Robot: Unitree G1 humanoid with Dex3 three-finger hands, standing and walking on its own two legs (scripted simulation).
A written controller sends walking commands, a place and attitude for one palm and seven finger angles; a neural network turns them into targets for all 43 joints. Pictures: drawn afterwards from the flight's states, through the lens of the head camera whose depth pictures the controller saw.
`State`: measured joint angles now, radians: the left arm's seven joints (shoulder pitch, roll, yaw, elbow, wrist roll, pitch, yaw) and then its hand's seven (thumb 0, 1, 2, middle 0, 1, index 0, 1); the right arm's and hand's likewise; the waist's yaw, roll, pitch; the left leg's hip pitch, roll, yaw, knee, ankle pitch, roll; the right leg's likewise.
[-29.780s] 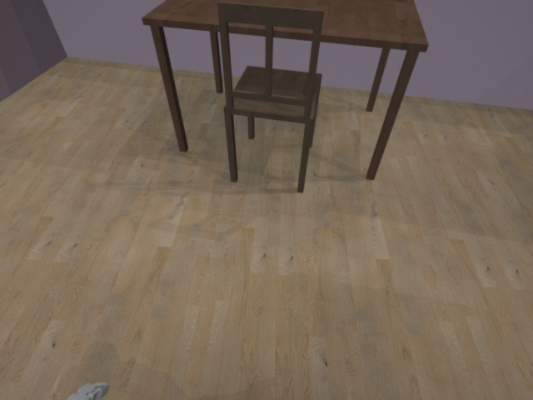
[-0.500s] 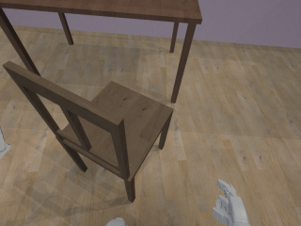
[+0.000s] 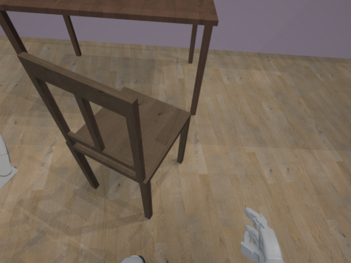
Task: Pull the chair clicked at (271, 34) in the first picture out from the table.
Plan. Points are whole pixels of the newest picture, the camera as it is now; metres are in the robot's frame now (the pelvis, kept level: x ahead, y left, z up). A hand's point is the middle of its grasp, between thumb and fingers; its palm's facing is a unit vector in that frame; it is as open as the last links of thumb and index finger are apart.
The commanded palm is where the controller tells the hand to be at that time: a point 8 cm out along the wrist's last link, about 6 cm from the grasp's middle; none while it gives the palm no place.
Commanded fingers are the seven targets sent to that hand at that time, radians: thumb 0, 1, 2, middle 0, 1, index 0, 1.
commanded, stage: stop stepping back and stand still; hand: left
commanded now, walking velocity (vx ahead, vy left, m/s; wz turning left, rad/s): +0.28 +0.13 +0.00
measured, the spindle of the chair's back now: (91, 125) +0.51 +0.31 -0.08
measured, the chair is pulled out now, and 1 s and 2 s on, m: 0.56 0.56 0.56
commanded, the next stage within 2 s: let the arm hang, fingers relaxed in 0.64 s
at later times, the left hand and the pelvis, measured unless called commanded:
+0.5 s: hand out of the picture +0.12 +0.25 +0.20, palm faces +0.50 -0.74 -0.44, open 7.4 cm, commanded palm +0.06 +0.29 +0.19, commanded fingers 0.00 0.90 0.90 -0.20 -0.30 -0.20 -0.30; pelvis -0.06 -0.02 +0.00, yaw +2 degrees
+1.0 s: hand out of the picture +0.03 +0.16 -0.15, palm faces +0.05 -0.99 -0.14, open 7.4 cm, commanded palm none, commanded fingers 0.00 0.90 0.90 -0.20 -0.30 -0.20 -0.30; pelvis -0.06 -0.01 +0.00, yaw +4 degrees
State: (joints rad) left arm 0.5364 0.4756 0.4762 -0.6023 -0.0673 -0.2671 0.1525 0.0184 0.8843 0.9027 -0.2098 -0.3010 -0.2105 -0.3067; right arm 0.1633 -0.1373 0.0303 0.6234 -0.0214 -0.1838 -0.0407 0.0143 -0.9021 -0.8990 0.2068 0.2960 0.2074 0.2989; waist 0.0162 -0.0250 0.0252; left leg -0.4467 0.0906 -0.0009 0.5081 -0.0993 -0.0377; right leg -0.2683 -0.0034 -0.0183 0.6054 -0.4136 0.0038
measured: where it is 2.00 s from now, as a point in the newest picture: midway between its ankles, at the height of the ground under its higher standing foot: outside the picture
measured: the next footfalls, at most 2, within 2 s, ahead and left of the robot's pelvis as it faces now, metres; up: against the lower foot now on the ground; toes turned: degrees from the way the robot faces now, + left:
right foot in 0.02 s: +0.00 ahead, -0.13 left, +0.00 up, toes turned -1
left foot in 0.28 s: -0.03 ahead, +0.10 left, +0.00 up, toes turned +5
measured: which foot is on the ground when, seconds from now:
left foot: down 0.00-0.02, up 0.04-0.26, down 0.28-1.00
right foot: up 0.00-0.00, down 0.02-1.00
